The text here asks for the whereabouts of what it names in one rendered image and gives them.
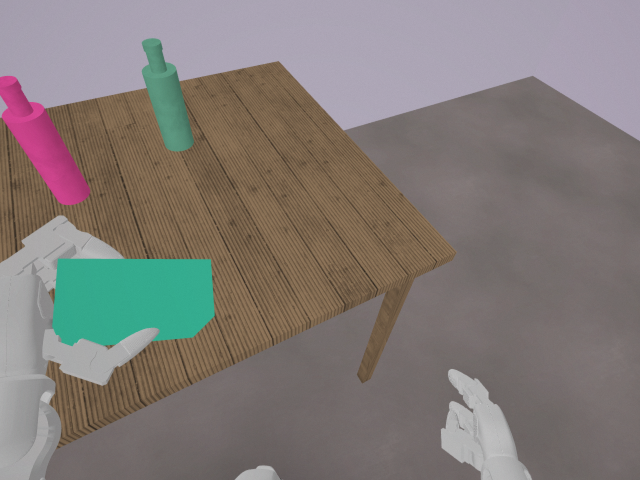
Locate robot right forearm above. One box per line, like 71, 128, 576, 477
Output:
481, 456, 532, 480

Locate sponge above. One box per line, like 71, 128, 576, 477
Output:
52, 259, 215, 346

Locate table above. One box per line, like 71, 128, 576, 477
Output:
0, 61, 457, 450

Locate robot left shin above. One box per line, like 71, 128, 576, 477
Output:
256, 466, 277, 474

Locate robot right hand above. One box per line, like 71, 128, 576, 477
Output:
441, 369, 518, 472

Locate robot left hand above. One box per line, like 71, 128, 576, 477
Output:
0, 215, 160, 386

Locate robot left forearm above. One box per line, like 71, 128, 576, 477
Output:
0, 374, 61, 480

